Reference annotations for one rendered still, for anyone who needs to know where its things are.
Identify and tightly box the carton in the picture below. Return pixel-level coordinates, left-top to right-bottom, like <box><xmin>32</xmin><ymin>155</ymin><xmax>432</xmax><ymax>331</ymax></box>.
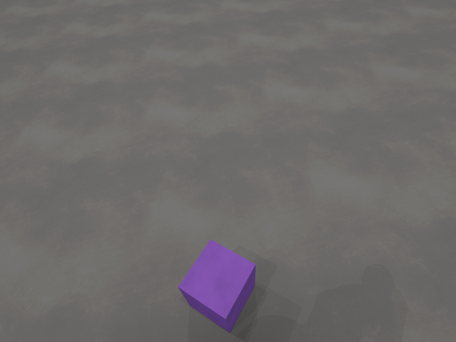
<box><xmin>178</xmin><ymin>240</ymin><xmax>256</xmax><ymax>333</ymax></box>

